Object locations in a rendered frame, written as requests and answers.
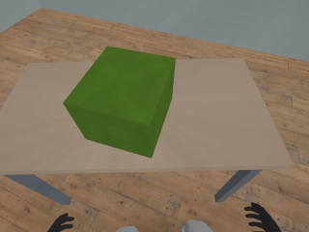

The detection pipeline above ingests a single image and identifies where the right robot hand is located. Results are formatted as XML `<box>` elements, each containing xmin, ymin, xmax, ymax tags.
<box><xmin>244</xmin><ymin>202</ymin><xmax>282</xmax><ymax>232</ymax></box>

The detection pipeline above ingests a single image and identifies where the right robot thigh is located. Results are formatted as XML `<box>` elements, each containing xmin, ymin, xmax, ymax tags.
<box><xmin>181</xmin><ymin>220</ymin><xmax>213</xmax><ymax>232</ymax></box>

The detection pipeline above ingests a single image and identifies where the carton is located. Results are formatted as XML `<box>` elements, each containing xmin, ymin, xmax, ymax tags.
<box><xmin>63</xmin><ymin>46</ymin><xmax>176</xmax><ymax>159</ymax></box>

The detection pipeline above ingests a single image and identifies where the table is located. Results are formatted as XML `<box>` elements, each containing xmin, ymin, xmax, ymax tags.
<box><xmin>0</xmin><ymin>58</ymin><xmax>294</xmax><ymax>206</ymax></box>

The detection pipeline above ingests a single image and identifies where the left robot hand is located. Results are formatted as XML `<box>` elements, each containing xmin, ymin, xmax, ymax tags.
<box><xmin>47</xmin><ymin>213</ymin><xmax>74</xmax><ymax>232</ymax></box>

